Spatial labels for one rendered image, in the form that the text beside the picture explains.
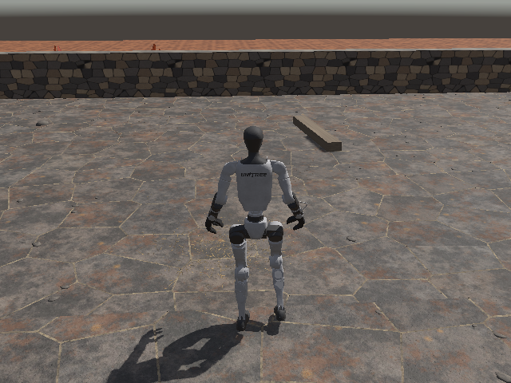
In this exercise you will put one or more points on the robot right upper arm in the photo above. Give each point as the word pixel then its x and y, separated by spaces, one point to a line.
pixel 284 181

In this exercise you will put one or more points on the left robot hand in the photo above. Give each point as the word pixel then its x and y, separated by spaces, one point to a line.
pixel 208 224

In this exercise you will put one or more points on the right robot hand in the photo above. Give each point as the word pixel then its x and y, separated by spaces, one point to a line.
pixel 293 219

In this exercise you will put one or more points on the robot left upper arm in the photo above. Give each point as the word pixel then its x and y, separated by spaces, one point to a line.
pixel 224 182

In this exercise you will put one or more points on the robot right forearm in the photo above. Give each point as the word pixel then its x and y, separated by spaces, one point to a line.
pixel 295 208

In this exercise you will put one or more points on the right robot thigh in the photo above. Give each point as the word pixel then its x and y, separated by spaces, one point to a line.
pixel 275 239

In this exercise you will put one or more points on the robot head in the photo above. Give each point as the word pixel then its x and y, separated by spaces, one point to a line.
pixel 253 138

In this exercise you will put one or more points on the robot left forearm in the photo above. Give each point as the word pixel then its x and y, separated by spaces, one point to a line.
pixel 214 210

